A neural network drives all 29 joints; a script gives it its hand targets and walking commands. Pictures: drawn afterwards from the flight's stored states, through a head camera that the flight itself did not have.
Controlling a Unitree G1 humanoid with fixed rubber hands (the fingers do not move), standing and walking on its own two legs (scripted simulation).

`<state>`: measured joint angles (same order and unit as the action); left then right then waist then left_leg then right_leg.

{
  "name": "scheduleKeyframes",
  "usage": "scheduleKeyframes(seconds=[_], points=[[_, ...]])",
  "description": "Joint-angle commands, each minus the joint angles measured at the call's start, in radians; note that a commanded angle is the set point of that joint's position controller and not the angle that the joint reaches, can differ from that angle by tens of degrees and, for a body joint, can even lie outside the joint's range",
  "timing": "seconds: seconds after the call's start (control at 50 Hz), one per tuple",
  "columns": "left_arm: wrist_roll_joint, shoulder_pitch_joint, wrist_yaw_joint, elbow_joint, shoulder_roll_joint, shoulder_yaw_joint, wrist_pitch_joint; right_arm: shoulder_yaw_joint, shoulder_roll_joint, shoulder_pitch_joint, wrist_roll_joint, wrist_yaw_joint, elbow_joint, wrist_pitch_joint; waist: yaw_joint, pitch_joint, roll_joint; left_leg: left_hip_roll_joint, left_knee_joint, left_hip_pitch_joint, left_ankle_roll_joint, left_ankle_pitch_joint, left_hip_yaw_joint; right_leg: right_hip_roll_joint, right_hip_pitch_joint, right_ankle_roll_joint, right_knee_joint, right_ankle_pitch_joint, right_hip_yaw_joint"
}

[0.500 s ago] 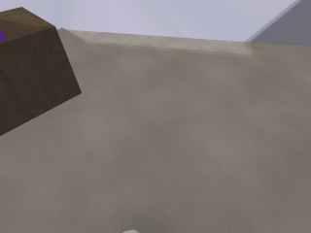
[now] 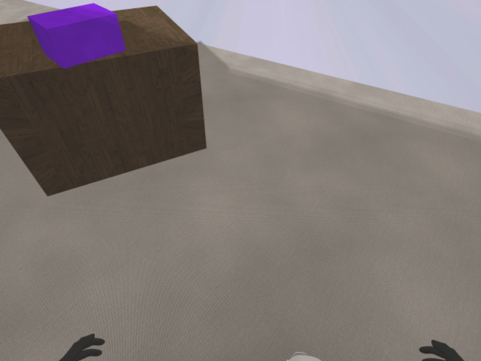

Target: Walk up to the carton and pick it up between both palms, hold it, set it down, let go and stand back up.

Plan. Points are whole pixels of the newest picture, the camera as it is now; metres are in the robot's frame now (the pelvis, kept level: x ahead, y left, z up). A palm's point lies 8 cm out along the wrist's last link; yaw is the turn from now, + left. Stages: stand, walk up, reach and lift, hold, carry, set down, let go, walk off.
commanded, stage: walk up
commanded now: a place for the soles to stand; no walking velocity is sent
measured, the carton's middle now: (79, 34) +1.45 +0.74 +0.00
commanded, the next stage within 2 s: none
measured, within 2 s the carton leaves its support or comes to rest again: neither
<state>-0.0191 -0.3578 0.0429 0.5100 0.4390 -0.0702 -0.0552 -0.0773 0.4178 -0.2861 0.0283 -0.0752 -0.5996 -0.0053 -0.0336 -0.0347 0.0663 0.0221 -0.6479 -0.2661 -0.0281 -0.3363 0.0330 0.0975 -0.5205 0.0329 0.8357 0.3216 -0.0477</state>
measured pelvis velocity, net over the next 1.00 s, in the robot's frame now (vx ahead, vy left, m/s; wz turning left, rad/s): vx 0.45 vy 0.10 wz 0.47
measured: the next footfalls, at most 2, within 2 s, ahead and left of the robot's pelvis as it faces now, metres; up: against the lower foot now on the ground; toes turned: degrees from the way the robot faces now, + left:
right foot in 0.08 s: +0.20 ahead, -0.13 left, +0.00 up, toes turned -3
left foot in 0.52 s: +0.35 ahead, +0.23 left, +0.00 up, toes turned +21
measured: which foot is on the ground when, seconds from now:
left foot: down 0.00-0.06, up 0.08-0.50, down 0.52-0.88, up 0.90-1.00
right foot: up 0.00-0.06, down 0.08-0.52, up 0.54-0.84, down 0.86-1.00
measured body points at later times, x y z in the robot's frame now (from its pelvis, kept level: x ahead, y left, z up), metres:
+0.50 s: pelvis +0.22 +0.05 +0.00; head +0.23 +0.05 +0.45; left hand +0.16 +0.39 -0.06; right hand +0.50 -0.17 -0.05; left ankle +0.31 +0.22 -0.71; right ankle +0.16 -0.13 -0.72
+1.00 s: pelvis +0.45 +0.10 -0.02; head +0.46 +0.09 +0.43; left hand +0.40 +0.44 -0.06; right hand +0.72 -0.14 -0.08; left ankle +0.38 +0.22 -0.66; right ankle +0.56 +0.01 -0.72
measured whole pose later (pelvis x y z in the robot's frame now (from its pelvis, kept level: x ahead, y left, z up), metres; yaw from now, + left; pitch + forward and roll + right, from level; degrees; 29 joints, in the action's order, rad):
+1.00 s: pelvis +0.45 +0.10 -0.02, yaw +27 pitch -4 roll -1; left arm -0.04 -0.42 0.00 0.48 0.44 -0.07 -0.07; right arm -0.08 0.49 -0.33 0.02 -0.03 -0.56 -0.01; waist 0.01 -0.07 -0.05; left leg 0.03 -1.22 -0.46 -0.01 -0.48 0.11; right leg 0.06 -0.37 0.02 0.79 0.35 -0.12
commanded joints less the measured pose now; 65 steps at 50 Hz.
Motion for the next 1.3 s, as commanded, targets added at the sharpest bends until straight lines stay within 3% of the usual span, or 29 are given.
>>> scheduleKeyframes(seconds=[0.0,0.04,0.06,0.08,0.1,0.14,0.2,0.28,0.42,0.48,0.5,0.52,0.54,0.58,0.62,0.68,0.78,0.84,0.86,0.88,0.9,0.94,0.98,1.02,1.16,1.22,1.24,1.26,1.28], points=[[0.001,-0.079,-0.009,-0.072,0.161,-0.075,-0.023,-0.06,0.236,0.14,0.0,0.003,0.105,-0.01,0.087,-0.031,-0.204,-0.17,0.259,-0.298,-0.16,-0.42,0.239,-0.025,0.282,0.002,-0.076,-0.105,-0.031],[-0.011,-0.242,-0.027,-0.023,0.192,-0.095,-0.031,-0.038,0.185,0.171,0.01,0.004,0.102,0.001,0.19,-0.017,-0.105,-0.08,0.014,-0.51,-0.104,-0.508,0.171,-0.066,0.585,0.005,-0.143,0.021,-0.027],[-0.03,-0.347,-0.046,-0.017,0.241,-0.104,-0.038,-0.009,0.086,0.165,0.004,0.011,0.124,-0.008,0.247,0.009,0.166,0.058,-0.402,-0.596,-0.052,-0.377,0.063,0.143,0.613,0.022,-0.383,0.415,0.304],[-0.039,-0.301,-0.067,-0.07,0.269,-0.101,-0.042,-0.019,0.081,0.104,-0.002,0.02,0.185,-0.004,0.171,0.001,0.196,0.079,-0.621,-0.658,-0.003,-0.281,0.127,0.397,0.52,0.1,-0.731,0.741,0.853],[-0.028,-0.186,-0.077,-0.111,0.283,-0.101,-0.05,-0.056,0.168,0.043,0.0,0.022,0.176,0.007,0.086,-0.044,0.111,0.007,-0.718,-0.646,0.011,-0.196,0.203,0.45,0.441,0.145,-0.804,0.893,0.936],[-0.031,-0.064,-0.076,-0.124,0.254,-0.101,-0.065,-0.078,0.238,0.007,0.007,0.008,0.132,0.014,0.033,-0.079,0.028,-0.074,-0.702,-0.545,0.049,-0.061,0.146,0.357,0.321,0.164,-0.686,0.682,0.597],[-0.036,-0.083,-0.068,-0.103,0.208,-0.088,-0.079,-0.083,0.213,0.007,0.007,-0.021,0.12,0.017,0.059,-0.106,0.065,-0.104,-0.539,-0.453,0.07,0.041,0.11,0.268,0.269,0.142,-0.637,0.365,0.279],[-0.031,-0.142,-0.067,-0.089,0.231,-0.095,-0.074,-0.067,0.157,0.094,-0.002,-0.04,0.15,0.023,0.099,-0.111,0.081,-0.106,-0.35,-0.466,0.047,0.131,0.077,0.264,0.368,0.14,-0.64,0.238,0.111],[-0.022,-0.106,-0.061,-0.07,0.256,-0.093,-0.036,-0.059,0.141,0.188,0.006,-0.052,0.165,0.009,0.106,-0.098,0.101,-0.099,-0.053,-0.238,-0.013,0.116,-0.061,0.26,0.391,0.132,-0.584,0.05,-0.159],[-0.009,-0.091,-0.054,-0.056,0.255,-0.081,-0.005,-0.078,0.171,-0.002,0.014,-0.024,0.103,-0.007,0.007,-0.018,-0.002,0.011,0.043,0.032,-0.056,0.118,-0.138,0.252,0.336,0.114,-0.253,-0.143,-0.238],[-0.008,-0.137,-0.042,-0.051,0.211,-0.063,0.002,-0.102,0.226,-0.132,0.019,0.001,0.063,-0.02,-0.049,0.107,-0.137,0.036,0.024,0.273,-0.096,0.026,-0.059,0.181,0.233,0.089,0.071,-0.244,-0.279],[0.005,-0.117,-0.022,-0.108,0.166,-0.046,-0.005,-0.129,0.32,-0.188,0.008,0.033,0.085,-0.022,-0.092,0.151,-0.314,-0.195,0.169,0.391,-0.207,-0.214,0.468,0.055,-0.056,0.012,0.406,0.073,-0.234],[0.012,-0.027,-0.012,-0.167,0.214,-0.064,-0.011,-0.14,0.379,-0.211,-0.016,0.045,0.103,-0.018,-0.108,0.217,-0.232,-0.341,0.373,0.422,-0.279,-0.36,0.842,-0.015,-0.197,0.016,0.495,0.261,0.001],[0.018,-0.015,-0.018,-0.16,0.228,-0.064,-0.018,-0.124,0.349,-0.153,-0.025,0.066,0.126,-0.027,-0.053,0.095,-0.133,-0.332,0.298,0.325,-0.304,-0.191,0.676,0.053,-0.277,0.025,0.536,0.222,0.058],[-0.007,-0.092,-0.023,-0.111,0.207,-0.064,-0.019,-0.099,0.288,-0.089,-0.021,0.072,0.129,-0.042,0.004,0.044,-0.204,-0.27,0.268,0.13,-0.273,-0.007,0.486,0.091,-0.163,0.012,0.393,0.164,0.083],[-0.009,-0.083,-0.011,-0.1,0.192,-0.057,-0.003,-0.081,0.256,-0.049,-0.002,0.062,0.129,-0.054,0.013,0.01,-0.226,-0.223,0.286,-0.005,-0.271,-0.047,0.378,0.067,-0.082,-0.01,0.22,0.131,0.068],[0.004,-0.056,0.008,-0.101,0.18,-0.061,-0.001,-0.07,0.268,0.021,-0.005,0.046,0.143,-0.054,0.036,-0.037,-0.274,-0.192,0.28,-0.21,-0.194,-0.273,0.262,0.023,0.155,0.011,-0.033,-0.088,0.03],[-0.013,-0.213,-0.005,-0.045,0.218,-0.091,-0.005,-0.045,0.219,0.04,-0.005,0.039,0.135,-0.038,0.151,0.004,-0.129,-0.118,0.024,-0.429,-0.123,-0.396,0.19,-0.066,0.547,0.021,-0.094,-0.031,-0.04],[-0.021,-0.299,-0.018,-0.029,0.268,-0.108,-0.014,-0.024,0.155,0.017,-0.007,0.039,0.141,-0.039,0.202,0.027,0.036,-0.022,-0.295,-0.521,-0.074,-0.327,0.111,0.03,0.632,0.046,-0.229,0.225,0.162],[-0.027,-0.291,-0.032,-0.064,0.34,-0.121,-0.02,-0.025,0.137,-0.007,-0.035,0.047,0.197,-0.039,0.186,0.061,0.232,0.087,-0.599,-0.62,-0.021,-0.342,0.06,0.352,0.577,0.173,-0.584,0.601,0.786],[-0.007,-0.219,-0.047,-0.105,0.323,-0.11,-0.023,-0.048,0.225,-0.016,-0.023,0.062,0.202,-0.03,0.122,-0.04,0.083,0.035,-0.69,-0.638,-0.01,-0.273,0.197,0.416,0.495,0.2,-0.691,0.694,0.906],[-0.015,-0.149,-0.062,-0.1,0.282,-0.099,-0.033,-0.061,0.281,0.001,-0.015,0.056,0.174,-0.02,0.089,-0.117,-0.026,-0.045,-0.664,-0.596,0.025,-0.15,0.154,0.369,0.379,0.243,-0.622,0.533,0.645],[-0.023,-0.104,-0.061,-0.095,0.254,-0.086,-0.036,-0.068,0.263,-0.055,-0.007,0.039,0.15,-0.021,0.06,-0.066,0.039,-0.082,-0.533,-0.465,0.036,-0.091,0.146,0.29,0.33,0.209,-0.563,0.328,0.438],[-0.025,-0.128,-0.055,-0.081,0.257,-0.081,-0.044,-0.056,0.225,-0.028,-0.01,0.02,0.154,-0.014,0.08,-0.101,0.122,-0.079,-0.43,-0.444,0.034,-0.048,0.103,0.25,0.317,0.207,-0.553,0.156,0.308],[-0.011,-0.116,-0.035,-0.075,0.262,-0.07,-0.032,-0.054,0.179,0.121,-0.018,-0.01,0.174,-0.01,0.092,-0.111,0.113,-0.075,-0.073,-0.171,-0.007,0.109,-0.059,0.208,0.235,0.159,-0.566,0.112,0.088],[-0.001,-0.114,-0.03,-0.059,0.255,-0.058,-0.01,-0.071,0.176,0.016,-0.006,0.005,0.131,-0.021,0.026,-0.056,0.066,0.014,0.053,0.075,-0.02,0.138,-0.128,0.19,0.185,0.116,-0.37,-0.005,-0.01],[0.001,-0.146,-0.029,-0.057,0.222,-0.046,-0.006,-0.089,0.219,-0.084,0.005,0.021,0.098,-0.032,-0.024,0.023,-0.051,0.026,0.064,0.26,-0.047,0.066,-0.077,0.162,0.129,0.087,-0.126,-0.124,-0.065],[0.016,-0.158,-0.023,-0.073,0.18,-0.031,-0.007,-0.115,0.283,-0.174,0.013,0.043,0.099,-0.035,-0.086,0.122,-0.204,-0.154,0.128,0.434,-0.146,-0.177,0.277,0.065,-0.061,0.031,0.214,-0.072,-0.114],[0.013,-0.121,-0.018,-0.12,0.203,-0.041,-0.002,-0.129,0.35,-0.226,-0.004,0.059,0.122,-0.032,-0.107,0.165,-0.239,-0.379,0.365,0.423,-0.237,-0.377,0.773,-0.047,-0.195,0.003,0.392,0.259,-0.012]])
